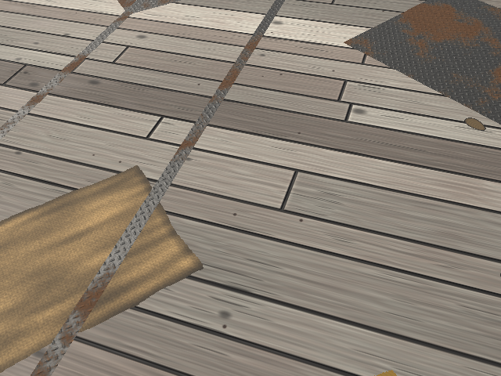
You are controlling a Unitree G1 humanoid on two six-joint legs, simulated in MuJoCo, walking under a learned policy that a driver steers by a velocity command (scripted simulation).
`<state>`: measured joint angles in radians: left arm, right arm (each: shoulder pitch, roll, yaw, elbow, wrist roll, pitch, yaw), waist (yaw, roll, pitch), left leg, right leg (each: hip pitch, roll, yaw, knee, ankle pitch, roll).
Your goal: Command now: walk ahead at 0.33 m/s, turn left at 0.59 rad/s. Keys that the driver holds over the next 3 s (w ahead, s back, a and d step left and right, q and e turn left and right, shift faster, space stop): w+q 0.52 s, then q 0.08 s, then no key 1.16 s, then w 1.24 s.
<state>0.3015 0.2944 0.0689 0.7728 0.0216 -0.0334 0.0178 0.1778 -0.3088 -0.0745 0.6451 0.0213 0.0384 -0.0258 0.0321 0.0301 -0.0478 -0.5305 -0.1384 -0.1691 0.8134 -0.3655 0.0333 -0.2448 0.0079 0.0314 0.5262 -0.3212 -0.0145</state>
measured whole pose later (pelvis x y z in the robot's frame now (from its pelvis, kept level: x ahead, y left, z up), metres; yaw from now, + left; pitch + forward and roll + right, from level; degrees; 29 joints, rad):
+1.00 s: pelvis +0.39 +0.15 -0.01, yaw +29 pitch +1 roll +0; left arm 0.10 0.23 0.02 0.70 0.02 -0.06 -0.02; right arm 0.24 -0.29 -0.05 0.77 0.01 0.03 -0.02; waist -0.01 0.03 0.05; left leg -0.33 -0.05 -0.11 1.00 -0.58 -0.05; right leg -0.44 0.03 -0.02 0.51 -0.10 -0.04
